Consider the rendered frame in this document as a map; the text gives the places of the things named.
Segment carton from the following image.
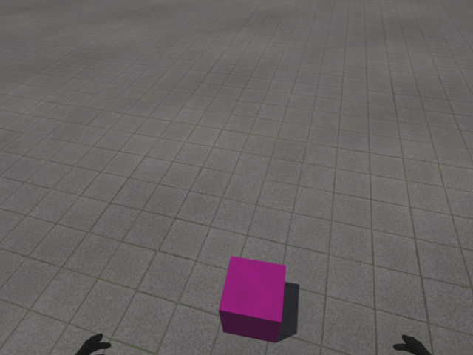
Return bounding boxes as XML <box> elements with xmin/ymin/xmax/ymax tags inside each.
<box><xmin>219</xmin><ymin>256</ymin><xmax>286</xmax><ymax>343</ymax></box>

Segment robot left hand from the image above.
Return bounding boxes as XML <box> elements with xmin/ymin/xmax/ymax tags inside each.
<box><xmin>76</xmin><ymin>334</ymin><xmax>111</xmax><ymax>355</ymax></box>

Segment robot right hand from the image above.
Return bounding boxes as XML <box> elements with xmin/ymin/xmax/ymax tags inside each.
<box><xmin>393</xmin><ymin>335</ymin><xmax>431</xmax><ymax>355</ymax></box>

